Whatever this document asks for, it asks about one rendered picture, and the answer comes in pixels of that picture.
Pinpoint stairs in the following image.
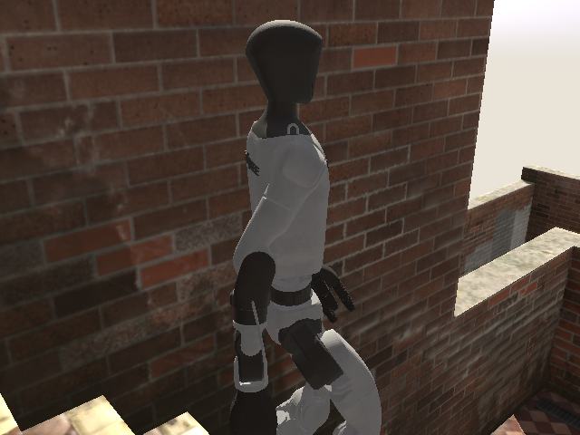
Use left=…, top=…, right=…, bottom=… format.
left=0, top=393, right=209, bottom=435

